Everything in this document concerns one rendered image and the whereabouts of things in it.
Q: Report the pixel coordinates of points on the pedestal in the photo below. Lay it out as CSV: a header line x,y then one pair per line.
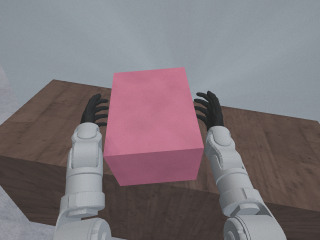
x,y
281,155

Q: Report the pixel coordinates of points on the robot left upper arm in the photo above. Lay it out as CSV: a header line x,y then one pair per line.
x,y
88,229

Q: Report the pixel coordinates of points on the robot left hand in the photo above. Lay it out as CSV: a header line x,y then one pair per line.
x,y
89,116

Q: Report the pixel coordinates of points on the robot right upper arm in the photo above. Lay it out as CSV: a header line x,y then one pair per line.
x,y
252,227

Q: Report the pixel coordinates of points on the robot left forearm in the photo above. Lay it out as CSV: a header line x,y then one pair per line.
x,y
84,195

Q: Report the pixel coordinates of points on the carton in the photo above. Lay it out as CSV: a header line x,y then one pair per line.
x,y
152,133

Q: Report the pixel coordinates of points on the robot right forearm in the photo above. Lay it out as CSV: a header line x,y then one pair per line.
x,y
237,195

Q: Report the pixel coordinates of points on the robot right hand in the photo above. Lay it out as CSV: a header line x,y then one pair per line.
x,y
213,113

